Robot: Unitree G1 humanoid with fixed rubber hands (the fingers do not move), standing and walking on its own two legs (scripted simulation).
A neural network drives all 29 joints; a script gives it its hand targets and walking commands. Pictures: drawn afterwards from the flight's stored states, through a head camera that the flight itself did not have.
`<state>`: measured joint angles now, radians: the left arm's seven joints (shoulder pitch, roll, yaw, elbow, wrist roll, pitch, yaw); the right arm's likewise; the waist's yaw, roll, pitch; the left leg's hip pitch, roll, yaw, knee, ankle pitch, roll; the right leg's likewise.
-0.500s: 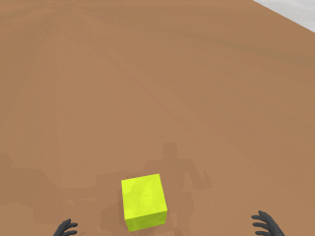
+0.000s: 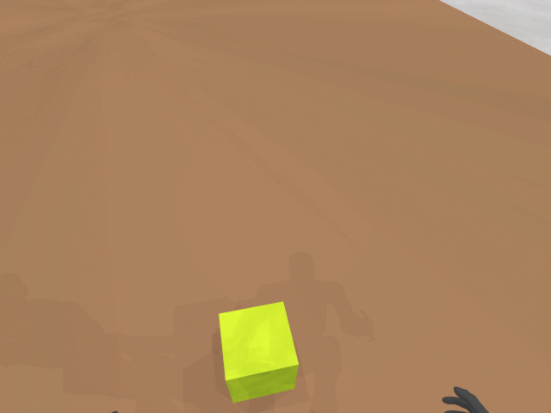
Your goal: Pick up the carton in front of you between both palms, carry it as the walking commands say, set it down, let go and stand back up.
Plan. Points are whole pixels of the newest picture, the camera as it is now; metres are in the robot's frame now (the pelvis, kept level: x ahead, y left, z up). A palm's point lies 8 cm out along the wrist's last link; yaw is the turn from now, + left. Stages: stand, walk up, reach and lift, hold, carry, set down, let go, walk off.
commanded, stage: stand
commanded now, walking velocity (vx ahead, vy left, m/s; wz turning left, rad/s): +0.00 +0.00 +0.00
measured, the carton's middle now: (257, 352) +0.44 +0.06 -0.65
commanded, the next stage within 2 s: none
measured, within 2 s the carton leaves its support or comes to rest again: neither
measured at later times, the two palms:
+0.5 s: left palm out of the picture +0.06 +0.29 -0.11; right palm out of the picture +0.07 -0.30 -0.10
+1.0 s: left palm out of the picture +0.06 +0.29 -0.11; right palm out of the picture +0.07 -0.31 -0.10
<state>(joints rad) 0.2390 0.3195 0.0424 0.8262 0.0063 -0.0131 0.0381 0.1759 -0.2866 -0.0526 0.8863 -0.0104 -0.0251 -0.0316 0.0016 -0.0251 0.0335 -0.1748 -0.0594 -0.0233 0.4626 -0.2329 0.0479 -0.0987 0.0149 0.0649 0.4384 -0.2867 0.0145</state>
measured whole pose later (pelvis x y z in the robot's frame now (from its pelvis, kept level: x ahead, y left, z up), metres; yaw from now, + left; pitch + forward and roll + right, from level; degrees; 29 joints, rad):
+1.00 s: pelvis -0.02 -0.01 +0.01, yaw +0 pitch -3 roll +0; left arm 0.19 0.35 0.02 0.97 0.00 -0.03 0.03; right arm 0.14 -0.33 -0.03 1.02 0.01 -0.03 -0.03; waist 0.00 -0.01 0.04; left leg -0.15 -0.04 -0.03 0.37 -0.16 0.03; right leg -0.09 0.02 0.06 0.36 -0.22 0.00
